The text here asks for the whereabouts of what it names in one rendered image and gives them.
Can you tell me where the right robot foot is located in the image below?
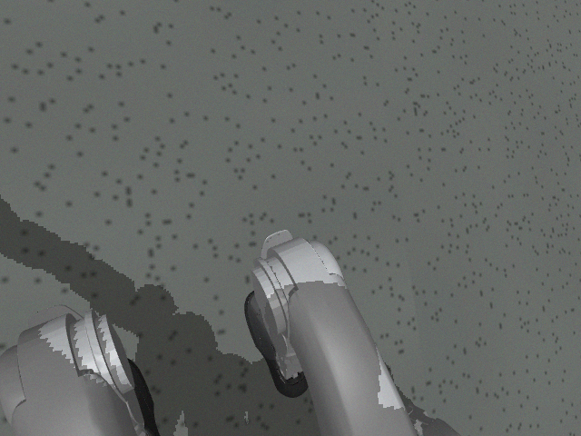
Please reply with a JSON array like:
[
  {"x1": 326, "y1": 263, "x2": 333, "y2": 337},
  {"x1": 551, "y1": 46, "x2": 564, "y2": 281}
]
[{"x1": 244, "y1": 291, "x2": 309, "y2": 398}]

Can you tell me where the left robot foot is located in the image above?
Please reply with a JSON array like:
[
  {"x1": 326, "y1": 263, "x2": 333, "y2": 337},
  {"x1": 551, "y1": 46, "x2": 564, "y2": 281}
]
[{"x1": 127, "y1": 358, "x2": 160, "y2": 436}]

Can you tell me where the right robot hand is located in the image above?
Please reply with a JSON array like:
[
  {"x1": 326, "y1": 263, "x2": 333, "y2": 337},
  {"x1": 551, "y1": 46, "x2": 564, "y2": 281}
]
[{"x1": 405, "y1": 404, "x2": 460, "y2": 436}]

